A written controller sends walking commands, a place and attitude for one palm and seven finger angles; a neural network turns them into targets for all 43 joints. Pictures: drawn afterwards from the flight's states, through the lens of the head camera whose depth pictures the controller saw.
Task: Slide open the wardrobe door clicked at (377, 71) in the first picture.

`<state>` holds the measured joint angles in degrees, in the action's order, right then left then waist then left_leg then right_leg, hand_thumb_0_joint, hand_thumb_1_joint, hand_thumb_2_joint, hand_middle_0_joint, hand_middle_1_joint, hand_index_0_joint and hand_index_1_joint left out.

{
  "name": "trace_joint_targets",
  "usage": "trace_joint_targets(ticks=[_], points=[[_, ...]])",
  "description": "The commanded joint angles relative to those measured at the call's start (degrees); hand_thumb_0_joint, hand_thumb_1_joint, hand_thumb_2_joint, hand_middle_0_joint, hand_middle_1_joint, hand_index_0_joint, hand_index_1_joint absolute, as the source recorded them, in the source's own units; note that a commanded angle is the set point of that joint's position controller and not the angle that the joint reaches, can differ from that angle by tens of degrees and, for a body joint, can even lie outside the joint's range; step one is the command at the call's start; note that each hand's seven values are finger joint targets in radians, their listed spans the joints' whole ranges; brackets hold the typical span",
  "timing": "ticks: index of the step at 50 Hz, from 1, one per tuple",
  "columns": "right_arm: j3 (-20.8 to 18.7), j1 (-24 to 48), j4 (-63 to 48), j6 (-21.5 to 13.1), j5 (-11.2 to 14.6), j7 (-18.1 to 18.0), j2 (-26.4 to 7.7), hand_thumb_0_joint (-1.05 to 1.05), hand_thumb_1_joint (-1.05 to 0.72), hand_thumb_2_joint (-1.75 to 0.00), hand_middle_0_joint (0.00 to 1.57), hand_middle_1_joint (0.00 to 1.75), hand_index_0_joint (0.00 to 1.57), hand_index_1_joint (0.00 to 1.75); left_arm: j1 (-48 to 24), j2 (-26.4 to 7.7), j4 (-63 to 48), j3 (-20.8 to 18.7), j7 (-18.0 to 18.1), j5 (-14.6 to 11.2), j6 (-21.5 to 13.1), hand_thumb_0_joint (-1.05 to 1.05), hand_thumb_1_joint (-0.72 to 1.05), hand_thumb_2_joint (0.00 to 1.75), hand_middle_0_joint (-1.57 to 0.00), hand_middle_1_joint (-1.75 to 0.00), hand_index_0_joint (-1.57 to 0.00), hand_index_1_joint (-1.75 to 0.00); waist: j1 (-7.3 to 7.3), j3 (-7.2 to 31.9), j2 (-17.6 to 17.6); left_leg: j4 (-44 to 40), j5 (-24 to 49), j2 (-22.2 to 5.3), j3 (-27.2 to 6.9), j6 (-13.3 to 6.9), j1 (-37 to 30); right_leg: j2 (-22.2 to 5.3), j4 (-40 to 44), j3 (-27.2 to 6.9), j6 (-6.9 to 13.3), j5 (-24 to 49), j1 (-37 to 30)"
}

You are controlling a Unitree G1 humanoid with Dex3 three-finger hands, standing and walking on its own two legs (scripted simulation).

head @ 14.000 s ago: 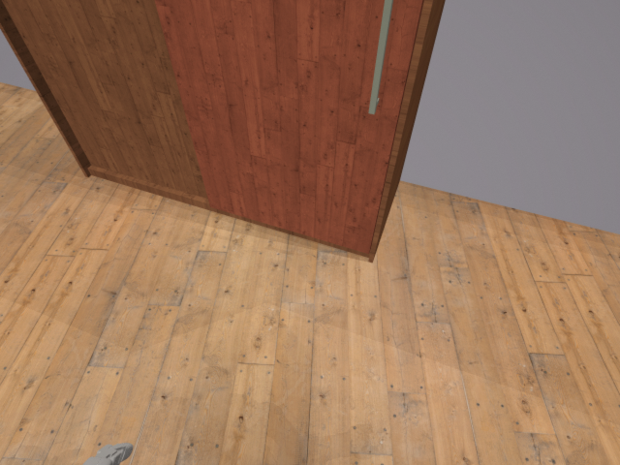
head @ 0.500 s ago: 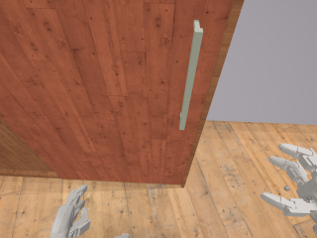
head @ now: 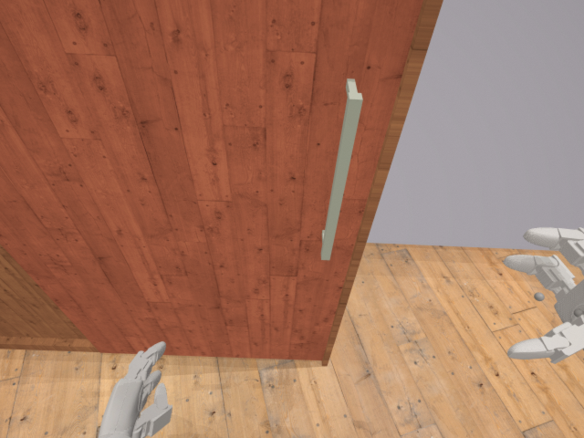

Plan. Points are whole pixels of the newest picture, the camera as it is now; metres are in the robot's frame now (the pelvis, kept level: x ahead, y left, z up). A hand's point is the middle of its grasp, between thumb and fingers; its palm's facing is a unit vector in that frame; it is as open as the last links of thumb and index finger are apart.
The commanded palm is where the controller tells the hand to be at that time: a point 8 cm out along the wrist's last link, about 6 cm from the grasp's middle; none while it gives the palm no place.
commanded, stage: raise the hand with hooked fingers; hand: right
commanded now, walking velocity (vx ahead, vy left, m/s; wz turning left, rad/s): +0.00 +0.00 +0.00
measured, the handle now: (336, 185) +0.46 -0.05 +0.11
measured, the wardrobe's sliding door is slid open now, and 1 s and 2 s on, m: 0.00 0.00 0.00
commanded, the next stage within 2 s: move the hooked fingers beside the handle in 0.64 s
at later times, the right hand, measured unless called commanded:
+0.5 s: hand (529, 276) +0.28 -0.26 +0.14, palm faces +0.09 +1.00 -0.04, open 14.0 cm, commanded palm +0.25 -0.31 +0.15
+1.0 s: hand (501, 262) +0.30 -0.24 +0.14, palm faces +0.04 +1.00 -0.01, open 14.0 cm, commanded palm +0.27 -0.28 +0.15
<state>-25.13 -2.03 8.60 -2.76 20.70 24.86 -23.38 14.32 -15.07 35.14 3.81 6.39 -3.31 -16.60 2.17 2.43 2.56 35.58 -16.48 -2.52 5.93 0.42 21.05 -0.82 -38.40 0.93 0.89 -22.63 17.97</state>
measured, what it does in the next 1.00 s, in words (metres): stands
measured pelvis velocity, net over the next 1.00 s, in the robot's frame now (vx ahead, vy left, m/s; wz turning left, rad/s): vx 0.00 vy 0.00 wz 0.01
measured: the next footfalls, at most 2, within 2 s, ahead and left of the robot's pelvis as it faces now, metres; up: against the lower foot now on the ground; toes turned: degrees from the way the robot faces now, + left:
none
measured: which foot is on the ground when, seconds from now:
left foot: down 0.00-1.00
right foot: down 0.00-1.00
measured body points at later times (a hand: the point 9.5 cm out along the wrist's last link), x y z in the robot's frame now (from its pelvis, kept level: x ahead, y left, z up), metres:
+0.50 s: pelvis +0.00 +0.01 +0.01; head +0.00 +0.03 +0.46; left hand +0.17 +0.25 -0.07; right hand +0.27 -0.31 +0.14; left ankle +0.02 +0.13 -0.72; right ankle -0.03 -0.10 -0.72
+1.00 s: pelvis +0.00 +0.00 +0.01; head +0.00 +0.02 +0.46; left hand +0.17 +0.24 -0.07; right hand +0.29 -0.29 +0.14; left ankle +0.02 +0.13 -0.72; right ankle -0.03 -0.10 -0.72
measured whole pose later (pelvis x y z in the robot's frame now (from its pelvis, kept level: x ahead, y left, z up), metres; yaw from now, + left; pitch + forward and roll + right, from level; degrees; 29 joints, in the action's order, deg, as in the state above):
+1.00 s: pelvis +0.00 +0.00 +0.01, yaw +0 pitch +1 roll +1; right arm -21.3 7.0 13.3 1.4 18.0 21.5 -21.1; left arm 13.7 -14.9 36.1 3.8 7.5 -3.9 -14.2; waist 1.6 1.2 2.4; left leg 31.8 -14.6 -2.3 5.5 0.1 17.7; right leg -0.7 -33.4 1.4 0.6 -20.2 13.9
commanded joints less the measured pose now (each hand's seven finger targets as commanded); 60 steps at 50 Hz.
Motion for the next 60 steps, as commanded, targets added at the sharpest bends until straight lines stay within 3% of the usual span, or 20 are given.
trace_joint_targets(ticks=[1,4,7,11,14,15,17,19,20,24,25,37,42,44,45,48,50,54,55,60], points=[[-6.6,15.2,-10.2,-2.0,1.0,0.1,-15.5,0.0,0.5,-0.3,0.3,1.2,0.3,1.2,-4.6,-7.3,-8.4,-3.1,1.1,-0.5,-2.9,0.0,0.9,0.9,-0.2,-0.3,-0.2,-0.3,-0.06,8.7,2.4,-4.6,12.5,1.8,-1.5,-1.5,-8.1,0.3,8.5,-3.0,-0.4,18.2,-1.5],[-6.8,18.3,-10.8,-1.2,0.7,0.0,-16.5,0.0,0.5,-0.3,0.3,1.2,0.3,1.2,-5.0,-7.1,-8.5,-3.1,1.4,-0.6,-2.8,0.0,0.9,0.9,-0.2,-0.3,-0.2,-0.3,0.0,9.9,4.4,-5.2,12.5,1.6,-1.7,-1.5,-8.7,0.4,9.1,-3.0,-0.4,18.2,-3.1],[-7.5,20.3,-9.7,-0.2,0.7,0.0,-17.6,0.0,0.5,-0.3,0.3,1.2,0.3,1.2,-5.0,-7.2,-8.3,-3.1,1.5,-0.7,-2.4,0.0,0.9,0.9,-0.2,-0.3,-0.2,-0.3,-0.07,10.2,2.0,-6.1,13.9,1.5,-1.8,-1.3,-10.4,0.4,9.7,-2.6,-0.1,18.7,-3.6],[-6.1,15.4,-3.1,1.9,1.0,1.1,-14.8,0.0,0.5,-0.3,0.3,1.2,0.3,1.2,-4.6,-7.6,-8.3,-3.2,1.0,-0.9,-1.7,0.0,0.9,0.9,-0.2,-0.3,-0.2,-0.3,0.04,7.3,-1.9,-6.7,14.1,1.5,-1.9,-1.1,-9.9,0.6,9.7,-2.0,0.1,17.8,-1.4],[-6.8,17.7,-6.9,1.9,0.6,0.9,-16.5,0.0,0.5,-0.3,0.3,1.2,0.3,1.2,-5.4,-7.5,-9.2,-3.4,0.9,-0.9,-1.4,0.0,0.9,0.9,-0.2,-0.3,-0.2,-0.3,0.29,9.3,1.2,-6.5,13.1,1.2,-2.3,-1.1,-10.0,0.8,9.6,-1.9,0.1,17.2,-2.0],[-7.3,17.9,-8.7,1.3,0.7,0.5,-17.3,0.0,0.5,-0.3,0.3,1.2,0.3,1.2,-5.5,-7.4,-9.3,-3.5,0.8,-0.8,-1.4,0.0,0.9,0.9,-0.2,-0.3,-0.2,-0.3,0.4,10.0,-0.4,-6.6,13.6,1.3,-2.6,-1.1,-11.3,0.6,9.2,-1.7,0.3,17.8,-2.4],[-8.2,18.7,-10.5,0.1,0.6,-0.2,-17.7,0.0,0.5,-0.3,0.3,1.2,0.3,1.2,-5.6,-7.1,-9.6,-3.5,1.0,-0.7,-1.5,0.0,0.9,0.9,-0.2,-0.3,-0.2,-0.3,0.48,11.9,1.0,-6.3,14.7,1.3,-2.8,-1.1,-11.9,0.7,9.2,-1.5,0.4,18.6,-3.1],[-8.1,18.8,-10.0,-0.7,0.6,-0.7,-17.2,0.0,0.5,-0.3,0.3,1.2,0.3,1.2,-5.5,-6.9,-9.0,-3.4,1.2,-0.7,-1.7,0.0,0.9,0.9,-0.2,-0.3,-0.2,-0.3,0.28,10.7,2.1,-6.6,13.7,1.3,-2.7,-1.1,-11.0,0.7,9.5,-1.4,0.2,17.6,-3.1],[-8.7,18.3,-9.8,-1.0,0.7,-1.0,-17.8,0.0,0.5,-0.3,0.3,1.2,0.3,1.2,-5.3,-7.1,-8.8,-3.4,1.2,-0.5,-1.6,0.0,0.9,0.9,-0.2,-0.3,-0.2,-0.3,0.35,10.0,0.6,-6.8,14.1,1.4,-2.9,-1.1,-11.9,0.6,9.3,-1.4,0.3,17.9,-2.5],[-7.3,19.2,-9.2,-1.0,0.3,-0.5,-16.7,0.0,0.5,-0.3,0.3,1.2,0.3,1.2,-5.4,-7.0,-8.3,-3.5,1.5,-0.7,-1.7,0.0,0.9,0.9,-0.2,-0.3,-0.2,-0.3,-0.12,9.9,3.5,-6.7,15.0,1.1,-3.0,-1.1,-11.1,0.7,9.4,-1.1,0.3,18.1,-3.3],[-7.3,19.1,-9.4,-1.0,0.4,-0.4,-17.0,0.0,0.5,-0.3,0.3,1.2,0.3,1.2,-5.3,-7.1,-8.2,-3.5,1.5,-0.6,-1.6,0.0,0.9,0.9,-0.2,-0.3,-0.2,-0.3,-0.13,10.1,1.1,-6.8,16.1,1.2,-3.0,-1.1,-12.0,0.5,9.2,-1.2,0.4,18.9,-3.3],[-6.6,19.1,-7.8,-0.1,0.5,-0.1,-16.2,0.0,0.5,-0.3,0.3,1.2,0.3,1.2,-5.6,-7.2,-8.6,-3.4,1.5,-0.9,-1.0,0.0,0.9,0.9,-0.2,-0.3,-0.2,-0.3,-0.28,9.1,1.1,-7.1,13.2,1.4,-2.8,-1.0,-10.7,0.6,10.0,-1.5,0.3,16.6,-2.6],[-0.9,25.4,-8.5,-0.3,-0.3,-1.0,-11.7,0.0,0.5,-0.3,0.3,1.2,0.3,1.2,-5.8,-6.9,-8.2,-3.1,2.0,-1.0,-1.1,0.0,0.9,0.9,-0.2,-0.3,-0.2,-0.3,-1.65,8.5,2.1,-7.3,11.3,1.5,-2.5,-1.1,-8.7,0.5,10.3,-1.9,0.2,15.2,-4.0],[-0.5,26.5,-8.3,-0.2,-0.9,-2.0,-11.7,0.0,0.5,-0.3,0.3,1.2,0.3,1.2,-5.2,-6.9,-7.9,-3.2,2.3,-1.0,-1.2,0.0,0.9,0.9,-0.2,-0.3,-0.2,-0.3,-1.74,9.1,2.4,-7.2,10.3,1.5,-2.4,-1.2,-8.0,0.5,10.5,-2.1,0.2,14.6,-4.7],[-0.7,26.2,-7.4,0.0,-1.1,-2.5,-12.2,0.0,0.5,-0.3,0.3,1.2,0.3,1.2,-5.1,-7.0,-7.7,-3.2,2.2,-0.8,-1.1,0.0,0.9,0.9,-0.2,-0.3,-0.2,-0.3,-1.47,8.7,0.5,-7.5,10.5,1.6,-2.5,-1.2,-8.6,0.3,10.4,-2.2,0.2,14.9,-4.0],[-1.4,25.3,-8.6,0.1,-1.9,-4.1,-12.0,0.0,0.5,-0.3,0.3,1.2,0.3,1.2,-5.6,-6.6,-8.0,-3.2,1.9,-0.7,-1.0,0.0,0.9,0.9,-0.2,-0.3,-0.2,-0.3,-0.68,10.4,2.2,-6.8,12.1,1.3,-2.2,-1.4,-9.6,0.3,10.8,-2.1,-0.1,16.7,-4.6],[-2.5,22.8,-9.0,0.0,-2.0,-5.2,-12.6,0.0,0.5,-0.3,0.3,1.2,0.3,1.2,-5.3,-6.6,-8.1,-3.2,1.4,-0.5,-0.8,0.0,0.9,0.9,-0.2,-0.3,-0.2,-0.3,0.2,11.5,-0.3,-6.3,14.6,1.3,-1.9,-1.5,-11.7,0.1,10.8,-2.1,-0.2,19.4,-4.2],[2.2,24.0,-12.1,0.5,-2.9,-7.1,-7.4,0.0,0.5,-0.3,0.3,1.2,0.3,1.2,-5.5,-5.8,-8.1,-3.2,0.8,-0.6,-0.9,0.0,0.9,0.9,-0.2,-0.3,-0.2,-0.3,-0.5,10.7,3.6,-5.9,15.8,1.3,-1.5,-1.5,-9.6,0.0,11.0,-1.8,-0.8,21.6,-6.0],[2.5,23.7,-11.7,0.8,-3.0,-7.7,-7.0,0.0,0.5,-0.3,0.3,1.2,0.3,1.2,-5.2,-5.9,-7.8,-3.3,0.7,-0.6,-0.8,0.0,0.9,0.9,-0.2,-0.3,-0.2,-0.3,-0.48,9.9,0.4,-6.3,15.7,1.5,-1.4,-1.4,-9.8,-0.2,11.1,-1.9,-0.7,21.3,-5.6],[2.0,22.9,-11.4,1.9,-4.2,-10.0,-7.4,0.0,0.5,-0.3,0.3,1.2,0.3,1.2,-5.2,-6.2,-7.7,-3.6,0.6,-0.5,0.2,0.0,0.9,0.9,-0.2,-0.3,-0.2,-0.3,-0.09,10.2,-0.7,-6.5,14.9,1.3,-1.8,-1.4,-10.4,-0.2,11.5,-1.5,-0.5,20.0,-4.5]])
